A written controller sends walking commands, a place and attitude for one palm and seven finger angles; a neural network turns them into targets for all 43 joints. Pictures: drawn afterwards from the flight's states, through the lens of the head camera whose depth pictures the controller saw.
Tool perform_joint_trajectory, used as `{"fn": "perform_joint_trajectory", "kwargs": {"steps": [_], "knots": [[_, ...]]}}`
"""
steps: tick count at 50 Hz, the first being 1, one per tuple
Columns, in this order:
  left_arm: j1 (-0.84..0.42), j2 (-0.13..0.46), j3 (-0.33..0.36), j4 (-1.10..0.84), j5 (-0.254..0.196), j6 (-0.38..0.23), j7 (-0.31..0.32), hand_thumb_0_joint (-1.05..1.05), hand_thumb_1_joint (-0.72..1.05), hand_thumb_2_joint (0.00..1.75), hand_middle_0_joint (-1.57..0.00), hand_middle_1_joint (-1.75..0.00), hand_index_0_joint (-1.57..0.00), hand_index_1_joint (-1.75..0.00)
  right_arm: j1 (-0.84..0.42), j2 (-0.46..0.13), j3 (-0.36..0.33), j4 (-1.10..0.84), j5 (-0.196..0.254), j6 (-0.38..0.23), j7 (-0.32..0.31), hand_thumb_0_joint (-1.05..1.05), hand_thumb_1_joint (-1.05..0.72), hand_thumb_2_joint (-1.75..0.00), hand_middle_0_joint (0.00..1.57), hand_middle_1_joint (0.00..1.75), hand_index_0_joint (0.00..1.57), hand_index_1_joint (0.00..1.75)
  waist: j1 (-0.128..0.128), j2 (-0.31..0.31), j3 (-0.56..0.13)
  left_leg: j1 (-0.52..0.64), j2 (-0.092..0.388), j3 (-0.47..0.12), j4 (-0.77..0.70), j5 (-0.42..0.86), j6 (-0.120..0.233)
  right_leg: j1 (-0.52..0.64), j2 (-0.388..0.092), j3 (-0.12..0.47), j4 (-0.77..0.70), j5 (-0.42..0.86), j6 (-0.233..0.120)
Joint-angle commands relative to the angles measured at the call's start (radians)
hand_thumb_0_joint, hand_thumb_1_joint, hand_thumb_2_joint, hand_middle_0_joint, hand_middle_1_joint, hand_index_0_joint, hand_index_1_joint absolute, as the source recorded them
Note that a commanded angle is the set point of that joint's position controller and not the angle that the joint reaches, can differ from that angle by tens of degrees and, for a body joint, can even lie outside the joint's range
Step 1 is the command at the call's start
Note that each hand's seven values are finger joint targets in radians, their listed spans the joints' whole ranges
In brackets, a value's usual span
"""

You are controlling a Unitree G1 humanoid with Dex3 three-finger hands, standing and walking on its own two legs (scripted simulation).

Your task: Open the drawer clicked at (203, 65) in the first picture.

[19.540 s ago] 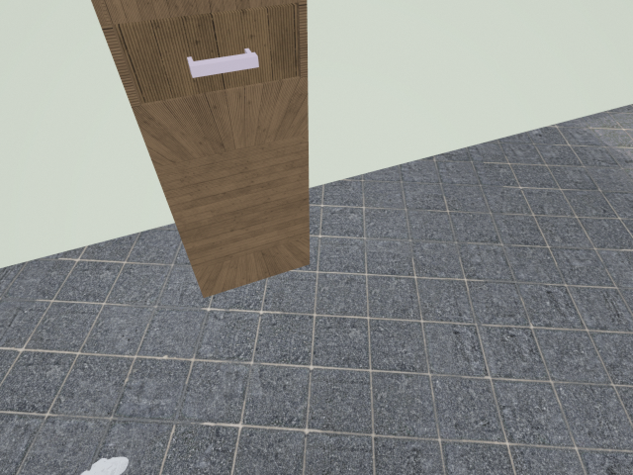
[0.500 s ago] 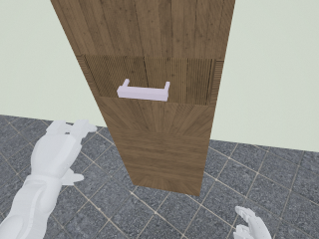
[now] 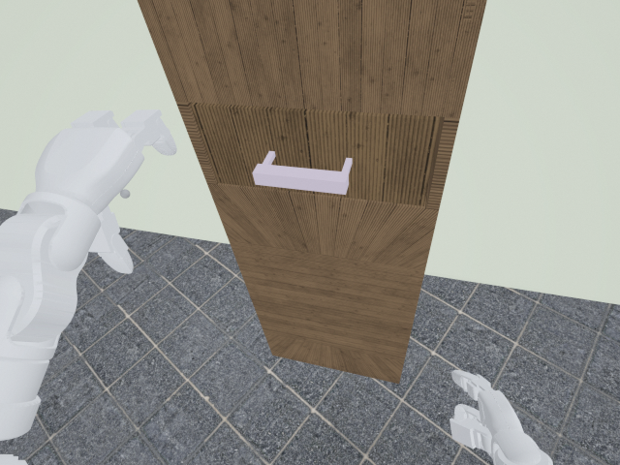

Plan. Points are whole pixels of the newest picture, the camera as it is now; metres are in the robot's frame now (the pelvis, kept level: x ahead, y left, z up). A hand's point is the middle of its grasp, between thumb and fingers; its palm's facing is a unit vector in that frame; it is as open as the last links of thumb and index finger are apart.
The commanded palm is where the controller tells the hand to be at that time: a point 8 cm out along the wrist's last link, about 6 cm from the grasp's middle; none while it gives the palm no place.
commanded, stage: raise the hand with hooked fingers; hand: left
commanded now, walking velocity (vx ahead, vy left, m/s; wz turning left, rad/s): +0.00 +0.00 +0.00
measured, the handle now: (304, 169) +0.52 +0.09 +0.10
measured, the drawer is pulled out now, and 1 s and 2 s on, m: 0.00 0.00 0.00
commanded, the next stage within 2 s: move the hooked fingers above the handle in 0.40 s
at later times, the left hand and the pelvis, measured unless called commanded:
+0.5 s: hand (115, 213) +0.29 +0.24 +0.22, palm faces +0.20 -0.03 -0.98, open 13.8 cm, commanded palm +0.25 +0.23 +0.27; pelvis -0.04 +0.00 +0.00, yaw -1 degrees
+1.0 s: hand (188, 181) +0.36 +0.19 +0.21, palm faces +0.12 -0.03 -0.99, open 13.9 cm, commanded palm +0.32 +0.19 +0.25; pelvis -0.02 -0.02 +0.00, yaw -1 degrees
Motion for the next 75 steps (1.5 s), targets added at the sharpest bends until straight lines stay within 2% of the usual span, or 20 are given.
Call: {"fn": "perform_joint_trajectory", "kwargs": {"steps": [1, 6, 13, 17, 25, 28, 30, 35, 38, 45, 48, 52, 54, 56, 60, 62, 65, 69, 72, 75], "knots": [[-0.378, 0.257, 0.132, -0.129, 0.006, -0.024, -0.026, 0.0, -0.5, 0.3, -0.3, -1.2, -0.3, -1.2, -0.108, -0.11, -0.047, -0.158, 0.006, -0.043, -0.012, 0.0, -0.9, -0.9, 0.2, 0.3, 0.2, 0.3, -0.023, -0.068, -0.293, 0.081, 0.055, 0.013, -0.023, 0.345, -0.035, 0.1, -0.005, -0.014, -0.009, 0.251, -0.03], [-0.244, 0.252, 0.164, -0.128, -0.041, -0.069, -0.073, 0.0, -0.5, 0.3, -0.3, -1.2, -0.3, -1.2, -0.093, -0.111, -0.046, -0.176, 0.009, -0.048, -0.005, 0.0, -0.9, -0.9, 0.2, 0.3, 0.2, 0.3, -0.008, -0.108, -0.242, 0.045, 0.061, 0.019, -0.039, 0.284, -0.032, 0.086, -0.005, -0.026, -0.014, 0.207, -0.029], [-0.322, 0.313, 0.257, -0.183, -0.073, -0.157, 0.005, 0.0, -0.5, 0.3, -0.3, -1.2, -0.3, -1.2, -0.077, -0.111, -0.052, -0.172, 0.008, -0.083, -0.011, 0.0, -0.9, -0.9, 0.2, 0.3, 0.2, 0.3, -0.004, -0.048, -0.211, 0.032, 0.064, 0.005, -0.056, 0.162, -0.03, 0.049, 0.005, -0.025, -0.032, 0.064, -0.031], [-0.372, 0.296, 0.237, -0.18, -0.048, -0.168, 0.061, 0.0, -0.5, 0.3, -0.3, -1.2, -0.3, -1.2, -0.067, -0.104, -0.062, -0.151, 0.004, -0.098, -0.012, 0.0, -0.9, -0.9, 0.2, 0.3, 0.2, 0.3, 0.0, 0.023, -0.252, 0.045, 0.061, -0.002, -0.061, 0.131, -0.04, 0.039, 0.001, -0.02, -0.021, 0.032, -0.035], [-0.295, 0.217, 0.136, -0.073, -0.03, -0.076, 0.034, 0.0, -0.5, 0.3, -0.3, -1.2, -0.3, -1.2, -0.083, -0.115, -0.059, -0.151, 0.021, -0.089, -0.012, 0.0, -0.9, -0.9, 0.2, 0.3, 0.2, 0.3, -0.013, -0.088, -0.191, -0.015, 0.062, 0.02, -0.064, 0.058, -0.036, 0.028, -0.006, -0.015, -0.026, -0.009, -0.029], [-0.372, 0.144, 0.042, -0.083, -0.019, -0.075, 0.011, 0.0, -0.5, 0.3, -0.3, -1.2, -0.3, -1.2, -0.091, -0.112, -0.054, -0.157, 0.028, -0.097, -0.016, 0.0, -0.9, -0.9, 0.2, 0.3, 0.2, 0.3, -0.045, -0.098, -0.16, -0.02, 0.062, 0.013, -0.064, 0.006, -0.032, -0.013, -0.002, -0.02, -0.03, -0.036, -0.027], [-0.415, 0.173, 0.047, -0.095, -0.001, -0.094, 0.009, 0.0, -0.5, 0.3, -0.3, -1.2, -0.3, -1.2, -0.081, -0.109, -0.054, -0.151, 0.02, -0.102, -0.023, 0.0, -0.9, -0.9, 0.2, 0.3, 0.2, 0.3, -0.046, -0.089, -0.181, -0.008, 0.062, 0.007, -0.071, -0.014, -0.029, -0.012, -0.004, -0.02, -0.029, -0.051, -0.028], [-0.574, 0.223, 0.089, -0.026, 0.019, -0.145, 0.052, 0.0, -0.5, 0.3, -0.3, -1.2, -0.3, -1.2, -0.051, -0.099, -0.05, -0.118, 0.01, -0.112, -0.041, 0.0, -0.9, -0.9, 0.2, 0.3, 0.2, 0.3, -0.05, -0.071, -0.216, 0.01, 0.053, 0.005, -0.056, 0.011, -0.028, -0.011, -0.002, -0.017, -0.04, -0.042, -0.033], [-0.606, 0.247, 0.131, -0.002, 0.01, -0.158, 0.093, 0.0, -0.5, 0.3, -0.3, -1.2, -0.3, -1.2, -0.045, -0.097, -0.05, -0.113, 0.01, -0.11, -0.035, 0.0, -0.9, -0.9, 0.2, 0.3, 0.2, 0.3, -0.027, -0.032, -0.274, 0.023, 0.05, 0.01, -0.044, 0.098, -0.034, 0.028, 0.001, -0.014, -0.032, 0.02, -0.039], [-0.506, 0.161, 0.063, 0.164, 0.036, -0.062, 0.094, 0.0, -0.5, 0.3, -0.3, -1.2, -0.3, -1.2, -0.05, -0.105, -0.051, -0.123, 0.016, -0.067, -0.012, 0.0, -0.9, -0.9, 0.2, 0.3, 0.2, 0.3, -0.014, -0.119, -0.28, -0.037, 0.048, 0.046, -0.026, 0.217, -0.037, 0.088, -0.018, -0.008, -0.005, 0.181, -0.036], [-0.468, 0.067, -0.037, 0.107, 0.046, -0.033, 0.05, 0.0, -0.5, 0.3, -0.3, -1.2, -0.3, -1.2, -0.07, -0.108, -0.056, -0.157, 0.025, -0.057, -0.001, 0.0, -0.9, -0.9, 0.2, 0.3, 0.2, 0.3, -0.027, -0.149, -0.309, -0.02, 0.042, 0.054, -0.008, 0.248, -0.027, 0.095, -0.017, -0.002, 0.007, 0.244, -0.031], [-0.512, 0.08, -0.059, 0.035, 0.052, -0.049, 0.015, 0.0, -0.5, 0.3, -0.3, -1.2, -0.3, -1.2, -0.062, -0.112, -0.054, -0.161, 0.022, -0.049, -0.013, 0.0, -0.9, -0.9, 0.2, 0.3, 0.2, 0.3, -0.046, -0.158, -0.314, -0.012, 0.033, 0.053, -0.002, 0.23, -0.014, 0.085, -0.022, 0.006, 0.011, 0.262, -0.024], [-0.578, 0.1, -0.041, -0.046, 0.038, -0.092, 0.025, 0.0, -0.5, 0.3, -0.3, -1.2, -0.3, -1.2, -0.056, -0.104, -0.057, -0.161, 0.017, -0.062, -0.017, 0.0, -0.9, -0.9, 0.2, 0.3, 0.2, 0.3, -0.046, -0.143, -0.353, 0.012, 0.029, 0.044, 0.008, 0.264, -0.011, 0.098, -0.022, 0.009, 0.017, 0.29, -0.024], [-0.584, 0.187, 0.056, -0.048, 0.034, -0.125, 0.059, 0.0, -0.5, 0.3, -0.3, -1.2, -0.3, -1.2, -0.037, -0.102, -0.061, -0.144, 0.01, -0.064, -0.027, 0.0, -0.9, -0.9, 0.2, 0.3, 0.2, 0.3, -0.031, -0.117, -0.386, 0.026, 0.027, 0.042, 0.017, 0.308, -0.011, 0.125, -0.02, 0.013, 0.027, 0.335, -0.027], [-0.634, 0.218, 0.128, 0.056, 0.021, -0.149, 0.148, 0.0, -0.5, 0.3, -0.3, -1.2, -0.3, -1.2, -0.002, -0.091, -0.064, -0.1, 0.009, -0.068, -0.029, 0.0, -0.9, -0.9, 0.2, 0.3, 0.2, 0.3, -0.025, -0.075, -0.371, 0.008, 0.035, 0.045, 0.021, 0.351, -0.025, 0.112, -0.016, 0.005, 0.03, 0.347, -0.034], [-0.647, 0.166, 0.087, 0.158, 0.03, -0.118, 0.177, 0.0, -0.5, 0.3, -0.3, -1.2, -0.3, -1.2, -0.002, -0.09, -0.062, -0.085, 0.014, -0.057, -0.025, 0.0, -0.9, -0.9, 0.2, 0.3, 0.2, 0.3, -0.034, -0.087, -0.326, -0.019, 0.038, 0.055, 0.016, 0.331, -0.033, 0.078, -0.014, -0.002, 0.026, 0.325, -0.034], [-0.661, 0.108, 0.012, 0.24, 0.061, -0.048, 0.182, 0.0, -0.5, 0.3, -0.3, -1.2, -0.3, -1.2, -0.006, -0.098, -0.064, -0.083, 0.02, -0.04, -0.014, 0.0, -0.9, -0.9, 0.2, 0.3, 0.2, 0.3, -0.044, -0.104, -0.335, -0.024, 0.043, 0.063, 0.019, 0.335, -0.037, 0.066, -0.014, -0.007, 0.032, 0.32, -0.035], [-0.635, -0.028, -0.16, 0.262, 0.098, 0.032, 0.108, 0.0, -0.5, 0.3, -0.3, -1.2, -0.3, -1.2, -0.025, -0.104, -0.064, -0.119, 0.03, -0.018, -0.005, 0.0, -0.9, -0.9, 0.2, 0.3, 0.2, 0.3, -0.068, -0.16, -0.363, -0.013, 0.037, 0.062, 0.037, 0.33, -0.025, 0.065, -0.02, -0.001, 0.044, 0.363, -0.029], [-0.711, -0.087, -0.254, 0.19, 0.105, 0.029, 0.048, 0.0, -0.5, 0.3, -0.3, -1.2, -0.3, -1.2, -0.031, -0.101, -0.067, -0.139, 0.032, -0.007, -0.01, 0.0, -0.9, -0.9, 0.2, 0.3, 0.2, 0.3, -0.093, -0.152, -0.385, 0.029, 0.032, 0.051, 0.048, 0.336, -0.015, 0.032, -0.017, -0.001, 0.055, 0.377, -0.029], [-0.771, -0.054, -0.226, 0.116, 0.08, -0.031, 0.034, 0.0, -0.5, 0.3, -0.3, -1.2, -0.3, -1.2, -0.01, -0.095, -0.068, -0.135, 0.024, -0.016, -0.02, 0.0, -0.9, -0.9, 0.2, 0.3, 0.2, 0.3, -0.094, -0.141, -0.427, 0.073, 0.031, 0.033, 0.06, 0.381, -0.012, 0.033, -0.013, -0.002, 0.07, 0.392, -0.031]]}}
